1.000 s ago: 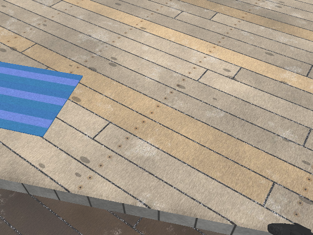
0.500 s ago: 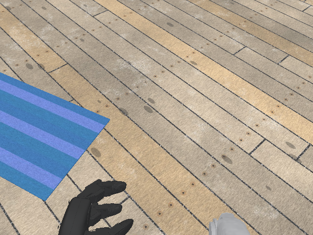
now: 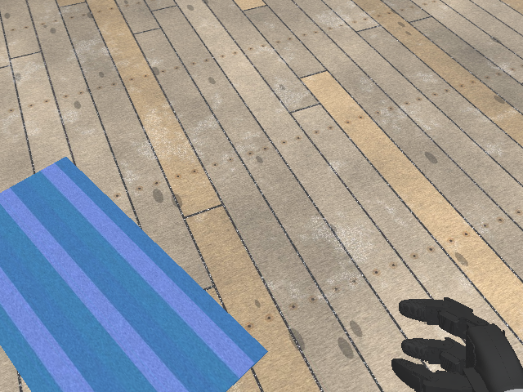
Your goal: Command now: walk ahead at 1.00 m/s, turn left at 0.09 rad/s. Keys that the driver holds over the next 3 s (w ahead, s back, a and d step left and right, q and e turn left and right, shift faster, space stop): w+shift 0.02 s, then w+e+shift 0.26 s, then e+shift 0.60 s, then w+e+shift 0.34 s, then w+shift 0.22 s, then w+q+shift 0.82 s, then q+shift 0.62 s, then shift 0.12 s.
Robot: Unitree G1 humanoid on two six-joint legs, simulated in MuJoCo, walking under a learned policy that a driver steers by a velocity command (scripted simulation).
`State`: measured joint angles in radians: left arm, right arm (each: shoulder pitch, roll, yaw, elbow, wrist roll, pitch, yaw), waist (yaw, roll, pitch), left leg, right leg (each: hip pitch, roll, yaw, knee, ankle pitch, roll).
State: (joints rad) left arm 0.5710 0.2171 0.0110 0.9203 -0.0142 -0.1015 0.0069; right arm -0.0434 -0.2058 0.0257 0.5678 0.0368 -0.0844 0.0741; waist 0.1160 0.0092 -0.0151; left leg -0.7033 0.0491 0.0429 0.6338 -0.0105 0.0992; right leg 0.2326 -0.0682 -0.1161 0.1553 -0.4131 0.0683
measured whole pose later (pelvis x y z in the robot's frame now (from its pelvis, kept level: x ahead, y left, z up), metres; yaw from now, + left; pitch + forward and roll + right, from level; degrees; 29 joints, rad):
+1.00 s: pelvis +0.66 -0.01 +0.01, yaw -46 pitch +2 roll +1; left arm 0.19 0.34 0.11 0.55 -0.02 0.05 0.03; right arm 0.11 -0.30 -0.08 0.69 0.01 -0.05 -0.01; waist 0.01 -0.01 -0.01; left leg -0.40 -0.08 -0.15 0.52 -0.16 -0.03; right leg -0.39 0.23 0.34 0.73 -0.42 -0.06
